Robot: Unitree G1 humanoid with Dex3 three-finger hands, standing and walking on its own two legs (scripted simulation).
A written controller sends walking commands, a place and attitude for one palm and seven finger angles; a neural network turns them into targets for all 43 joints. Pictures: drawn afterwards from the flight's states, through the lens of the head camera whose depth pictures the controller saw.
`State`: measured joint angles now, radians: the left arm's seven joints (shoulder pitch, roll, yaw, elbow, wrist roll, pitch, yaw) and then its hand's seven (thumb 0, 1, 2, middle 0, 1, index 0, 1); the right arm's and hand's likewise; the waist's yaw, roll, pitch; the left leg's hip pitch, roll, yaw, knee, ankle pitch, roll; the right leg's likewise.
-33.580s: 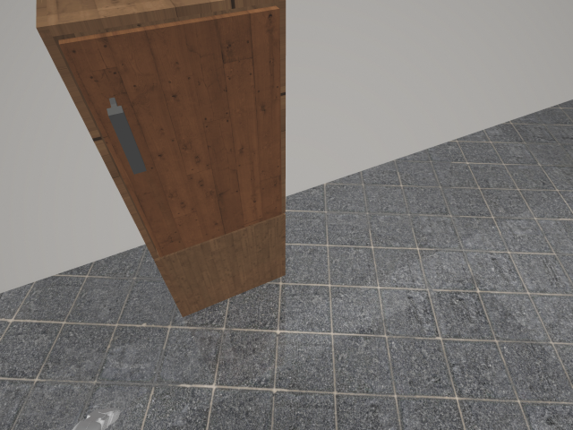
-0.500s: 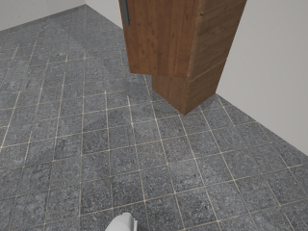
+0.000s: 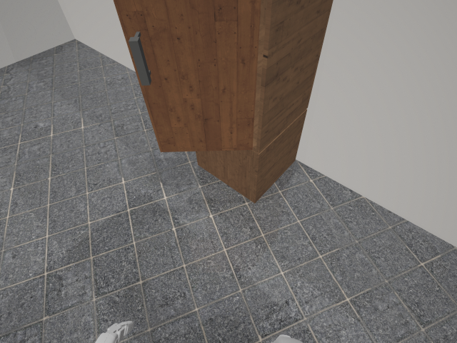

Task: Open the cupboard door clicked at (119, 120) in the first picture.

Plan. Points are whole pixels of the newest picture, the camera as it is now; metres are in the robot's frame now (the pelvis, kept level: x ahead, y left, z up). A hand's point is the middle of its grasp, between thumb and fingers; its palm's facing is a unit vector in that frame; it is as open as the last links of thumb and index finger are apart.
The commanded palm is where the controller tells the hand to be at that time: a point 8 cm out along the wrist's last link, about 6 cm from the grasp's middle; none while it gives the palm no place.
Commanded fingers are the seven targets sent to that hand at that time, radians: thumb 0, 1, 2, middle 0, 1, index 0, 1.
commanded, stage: take the last steps up to it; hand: left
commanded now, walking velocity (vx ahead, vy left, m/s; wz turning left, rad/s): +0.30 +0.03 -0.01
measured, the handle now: (142, 58) +0.84 +0.28 +0.07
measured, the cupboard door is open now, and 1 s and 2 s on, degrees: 41 41 41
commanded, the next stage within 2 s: come to a stop and stand still in 0.46 s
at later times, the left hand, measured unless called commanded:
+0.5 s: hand out of the picture +0.12 +0.19 -0.19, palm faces +0.11 -0.99 -0.11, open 7.3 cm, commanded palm none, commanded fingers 0.00 0.90 0.90 -0.20 -0.30 -0.20 -0.30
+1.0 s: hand (150, 254) +0.34 +0.21 -0.16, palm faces -0.01 -0.97 -0.25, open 7.4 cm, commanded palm none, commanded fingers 0.00 0.90 0.90 -0.20 -0.30 -0.20 -0.30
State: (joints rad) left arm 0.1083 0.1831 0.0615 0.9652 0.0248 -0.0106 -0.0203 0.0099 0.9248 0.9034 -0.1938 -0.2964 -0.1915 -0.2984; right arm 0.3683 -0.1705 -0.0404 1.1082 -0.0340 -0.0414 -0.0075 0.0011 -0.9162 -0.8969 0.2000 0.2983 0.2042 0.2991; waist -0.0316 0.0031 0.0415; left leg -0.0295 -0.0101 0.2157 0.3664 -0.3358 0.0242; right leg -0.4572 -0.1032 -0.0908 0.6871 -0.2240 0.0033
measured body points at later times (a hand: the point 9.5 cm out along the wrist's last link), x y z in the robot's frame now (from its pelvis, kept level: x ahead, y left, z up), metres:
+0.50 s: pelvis +0.19 +0.03 -0.01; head +0.21 +0.06 +0.44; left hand +0.12 +0.24 -0.18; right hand +0.28 -0.21 -0.14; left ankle +0.24 +0.12 -0.74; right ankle +0.09 -0.10 -0.72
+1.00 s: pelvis +0.25 +0.01 +0.00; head +0.30 +0.00 +0.45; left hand +0.34 +0.26 -0.14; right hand +0.24 -0.21 -0.16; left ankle +0.24 +0.12 -0.74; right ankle +0.23 -0.11 -0.73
